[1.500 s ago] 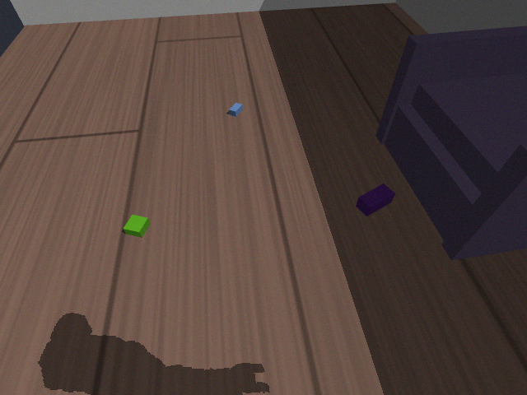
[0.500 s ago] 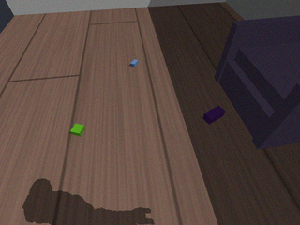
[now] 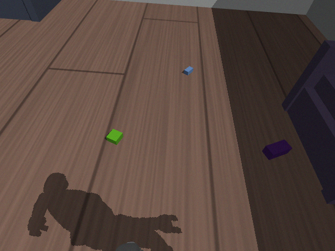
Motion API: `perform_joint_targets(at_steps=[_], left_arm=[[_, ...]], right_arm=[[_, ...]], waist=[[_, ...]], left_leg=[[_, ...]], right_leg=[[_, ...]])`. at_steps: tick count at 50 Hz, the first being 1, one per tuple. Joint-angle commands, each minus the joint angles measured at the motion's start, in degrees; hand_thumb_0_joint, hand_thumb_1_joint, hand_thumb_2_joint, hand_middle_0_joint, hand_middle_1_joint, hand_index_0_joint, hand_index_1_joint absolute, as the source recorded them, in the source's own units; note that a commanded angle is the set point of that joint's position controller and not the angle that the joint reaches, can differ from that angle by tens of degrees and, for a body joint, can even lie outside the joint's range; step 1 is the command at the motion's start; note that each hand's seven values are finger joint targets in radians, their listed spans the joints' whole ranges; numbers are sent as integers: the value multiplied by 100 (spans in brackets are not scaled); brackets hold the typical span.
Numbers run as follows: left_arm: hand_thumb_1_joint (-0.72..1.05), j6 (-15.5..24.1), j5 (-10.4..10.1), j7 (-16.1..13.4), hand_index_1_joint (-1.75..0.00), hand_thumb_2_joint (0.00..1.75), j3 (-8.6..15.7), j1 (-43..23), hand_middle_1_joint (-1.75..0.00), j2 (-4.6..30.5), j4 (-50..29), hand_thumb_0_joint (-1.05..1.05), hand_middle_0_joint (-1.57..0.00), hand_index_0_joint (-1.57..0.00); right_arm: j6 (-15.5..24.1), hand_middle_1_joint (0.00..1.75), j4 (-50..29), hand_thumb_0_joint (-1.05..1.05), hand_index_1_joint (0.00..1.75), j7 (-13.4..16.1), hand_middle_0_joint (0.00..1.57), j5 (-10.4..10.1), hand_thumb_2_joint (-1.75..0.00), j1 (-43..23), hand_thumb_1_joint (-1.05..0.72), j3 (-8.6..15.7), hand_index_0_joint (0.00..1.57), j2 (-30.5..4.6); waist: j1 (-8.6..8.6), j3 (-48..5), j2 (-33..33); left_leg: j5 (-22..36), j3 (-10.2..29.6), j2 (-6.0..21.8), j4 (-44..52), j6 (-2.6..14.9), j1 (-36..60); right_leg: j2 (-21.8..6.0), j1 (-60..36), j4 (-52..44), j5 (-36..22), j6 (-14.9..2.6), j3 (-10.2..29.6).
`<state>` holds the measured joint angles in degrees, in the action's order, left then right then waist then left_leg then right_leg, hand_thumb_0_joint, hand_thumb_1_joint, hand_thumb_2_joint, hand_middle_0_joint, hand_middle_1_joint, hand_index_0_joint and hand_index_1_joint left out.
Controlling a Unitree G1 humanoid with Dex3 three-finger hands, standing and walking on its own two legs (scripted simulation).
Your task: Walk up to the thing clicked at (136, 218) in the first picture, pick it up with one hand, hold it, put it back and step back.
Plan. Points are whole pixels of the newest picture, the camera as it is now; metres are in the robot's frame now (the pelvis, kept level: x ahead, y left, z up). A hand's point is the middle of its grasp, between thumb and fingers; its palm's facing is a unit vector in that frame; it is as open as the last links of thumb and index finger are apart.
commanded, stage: walk up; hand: left
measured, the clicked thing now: (114, 136) +0.93 +0.37 -0.72
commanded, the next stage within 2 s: none
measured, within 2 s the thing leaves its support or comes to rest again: neither
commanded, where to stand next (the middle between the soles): +0.61 +0.07 m, yaw +12 degrees
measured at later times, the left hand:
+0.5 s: hand (68, 214) +0.22 +0.27 -0.10, palm faces +0.17 -0.90 -0.41, open 7.3 cm
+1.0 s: hand (68, 177) +0.34 +0.32 -0.13, palm faces +0.18 -0.93 -0.33, open 7.4 cm
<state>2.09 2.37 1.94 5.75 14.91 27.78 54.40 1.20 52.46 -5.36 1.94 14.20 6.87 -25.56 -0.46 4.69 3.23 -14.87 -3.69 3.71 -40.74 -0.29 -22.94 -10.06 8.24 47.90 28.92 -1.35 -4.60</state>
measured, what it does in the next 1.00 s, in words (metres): walks ahead: right foot, then left foot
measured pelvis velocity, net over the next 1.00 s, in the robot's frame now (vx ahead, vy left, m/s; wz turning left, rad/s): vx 0.37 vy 0.05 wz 0.23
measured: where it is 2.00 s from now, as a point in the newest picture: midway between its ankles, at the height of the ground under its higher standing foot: (155, 186)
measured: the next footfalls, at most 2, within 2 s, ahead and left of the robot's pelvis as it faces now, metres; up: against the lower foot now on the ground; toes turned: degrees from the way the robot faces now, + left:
right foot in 0.36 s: +0.30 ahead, -0.11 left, +0.00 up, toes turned +3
left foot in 0.76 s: +0.41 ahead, +0.17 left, +0.00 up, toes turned +17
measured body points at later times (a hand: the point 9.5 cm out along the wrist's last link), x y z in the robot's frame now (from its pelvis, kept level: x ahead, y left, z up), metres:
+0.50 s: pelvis +0.20 -0.01 +0.02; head +0.21 -0.03 +0.47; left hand +0.21 +0.32 -0.07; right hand +0.32 -0.31 -0.11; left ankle +0.15 +0.12 -0.65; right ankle +0.26 -0.11 -0.71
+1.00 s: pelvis +0.37 +0.05 +0.02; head +0.37 +0.07 +0.47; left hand +0.33 +0.37 -0.11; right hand +0.53 -0.24 -0.06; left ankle +0.38 +0.16 -0.71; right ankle +0.45 -0.10 -0.66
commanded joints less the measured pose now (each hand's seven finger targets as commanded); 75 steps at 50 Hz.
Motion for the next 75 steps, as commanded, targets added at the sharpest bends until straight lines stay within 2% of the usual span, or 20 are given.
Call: perform_joint_targets(at_steps=[1, 5, 13, 17, 19, 20, 25, 34, 37, 38, 39, 40, 46, 56, 58, 59, 60, 70, 73, 75], left_arm=[[90, 197, -155, -15, -30, 90, 15, -466, -30, 1099, -885, 0, -20, -20], [90, 117, -200, 103, -30, 90, 105, 150, -30, 940, -491, 0, -20, -20], [90, 205, -116, 229, -30, 90, 183, -374, -30, 739, -910, 0, -20, -20], [90, 344, -99, 126, -30, 90, 327, 656, -30, 805, -711, 0, -20, -20], [90, 481, -59, 14, -30, 90, 479, 1229, -30, 1582, -784, 0, -20, -20], [90, 456, -150, 23, -30, 90, 420, 805, -30, 1609, -900, 0, -20, -20], [90, 454, -178, 13, -30, 90, 235, 286, -30, 1046, -1028, 0, -20, -20], [90, 379, -146, 55, -30, 90, 223, 654, -30, 1137, -1229, 0, -20, -20], [90, 299, -156, 33, -30, 90, 99, 516, -30, 951, -1319, 0, -20, -20], [90, 278, -179, 11, -30, 90, -27, 775, -30, 664, -1321, 0, -20, -20], [90, 252, -211, 35, -30, 90, -102, 922, -30, 250, -1432, 0, -20, -20], [90, 176, -183, -60, -30, 90, 61, 881, -30, 951, -1265, 0, -20, -20], [90, 110, -171, 59, -30, 90, 78, 1145, -30, 784, -818, 0, -20, -20], [90, 245, -117, 188, -30, 90, 213, 974, -30, 737, -752, 0, -20, -20], [90, 361, -59, 63, -30, 90, 370, 1556, -30, 1120, -633, 0, -20, -20], [90, 448, -66, -9, -30, 90, 408, 1598, -30, 1509, -815, 0, -20, -20], [90, 413, -143, 4, -30, 90, 374, 1347, -30, 1681, -875, 0, -20, -20], [90, 291, -186, -148, -30, 90, -6, 359, -30, 1086, -1086, 0, -20, -20], [90, 159, -252, -191, -30, 90, -145, -71, -30, 869, -1098, 0, -20, -20], [90, 87, -277, -164, -30, 90, -317, 362, -30, 355, -1169, 0, -20, -20]], right_arm=[[188, 30, -491, 0, 30, 238, 20, -198, -90, 628, -90, 409, 20, -1953], [334, 30, -659, 0, 30, 308, 20, -173, -90, 465, -90, 137, 20, -1367], [444, 30, -1013, 0, 30, 308, 20, -165, -90, 604, -90, 130, 20, -1336], [393, 30, -1183, 0, 30, 343, 20, -149, -90, 515, -90, -31, 20, -995], [384, 30, -1293, 0, 30, 386, 20, -203, -90, 827, -90, -205, 20, -488], [340, 30, -1126, 0, 30, 472, 20, -144, -90, 789, -90, -78, 20, -976], [323, 30, -757, 0, 30, 286, 20, -166, -90, 887, -90, -37, 20, -957], [350, 30, -1100, 0, 30, 145, 20, -142, -90, -153, -90, -21, 20, -698], [411, 30, -794, 0, 30, 229, 20, -112, -90, 673, -90, 98, 20, -935], [443, 30, -664, 0, 30, 293, 20, -50, -90, 1194, -90, 213, 20, -1251], [466, 30, -832, 0, 30, 375, 20, -5, -90, 1488, -90, 354, 20, -1827], [453, 30, -973, 0, 30, 381, 20, -245, -90, 1262, -90, 404, 20, -2018], [503, 30, -1080, 0, 30, 422, 20, -198, -90, 460, -90, 66, 20, -1290], [398, 30, -1280, 0, 30, 334, 20, -155, -90, -21, -90, 78, 20, -1403], [353, 30, -1247, 0, 30, 348, 20, -117, -90, 395, -90, -157, 20, -745], [356, 30, -1338, 0, 30, 356, 20, -129, -90, 569, -90, -302, 20, -403], [333, 30, -1279, 0, 30, 443, 20, -76, -90, 215, -90, -125, 20, -981], [201, 30, -699, 0, 30, 375, 20, -157, -90, 377, -90, -122, 20, -673], [253, 30, -401, 0, 30, 477, 20, -146, -90, 704, -90, -68, 20, -752], [317, 30, -487, 0, 30, 507, 20, -72, -90, 922, -90, 110, 20, -1431]], waist=[[386, -321, -955], [50, -220, -1110], [153, 16, -1005], [-448, -563, -367], [-553, -646, 1285], [-372, -485, 576], [-62, 9, 629], [-301, -214, 448], [289, -615, -306], [512, -945, -1158], [578, -1120, -2243], [558, -1152, -1427], [17, -208, -1096], [-292, -144, -970], [-593, -435, 677], [-475, -380, 1492], [-489, -49, 875], [-55, -374, 711], [285, -683, 135], [283, -866, -1386]], left_leg=[[-2595, 3949, 1699, 2963, 1578, 1997], [-737, 2050, 875, 2676, 1203, 977], [-539, 1651, 872, 2481, 1244, 632], [702, 1081, 383, 505, 851, -6], [-1431, 434, -908, -2318, 329, -1774], [-1480, 1005, -478, -2872, 340, -1725], [-511, 831, -18, -1628, 169, -903], [372, 2, -158, 557, 155, 23], [387, -150, -416, 1025, 327, 1785], [-463, 653, -64, 1338, 614, 2682], [-1336, 3595, 1597, 2001, 1190, 3428], [-1785, 4555, 2162, 2514, 1750, 2773], [766, 1446, 1093, 2248, 1313, 900], [-1652, 1065, 810, 1686, 1051, -418], [-1331, 352, 78, -640, 678, -1206], [-1534, 46, -503, -2160, 299, -2002], [-1653, 529, -269, -2446, 278, -2144], [-42, 89, -113, -110, 111, 181], [1054, -35, -363, 818, 198, 1468], [298, 2140, 1087, 1747, 700, 1991]], right_leg=[[273, 3254, 2429, -212, -223, 808], [218, 2017, 998, -845, -22, 505], [487, 1410, -912, -1740, 6, 259], [906, -673, -1764, -1521, -149, 93], [-1508, -1526, -3517, 198, -896, 3910], [-1842, -934, -3554, 346, -1334, 4409], [-713, 229, -3415, -1411, -1161, 1436], [-582, 176, -2770, -2239, -1025, 482], [-288, 978, -1316, -2609, -738, -32], [69, 1672, 210, -2445, -504, -304], [889, 3229, 1636, -77, -169, -230], [712, 3120, 2067, 362, -226, 537], [246, 2121, 1060, -797, -1, 592], [719, 140, -1247, -1607, -41, 17], [292, -1048, -2320, -242, -249, 1057], [-1142, -1109, -3247, 324, -765, 3544], [-1679, -540, -3482, 338, -1438, 4269], [-449, 786, -2158, -3886, -1069, 850], [-163, 1451, -1125, -3060, -725, 486], [735, 2319, 240, -494, -156, 65]])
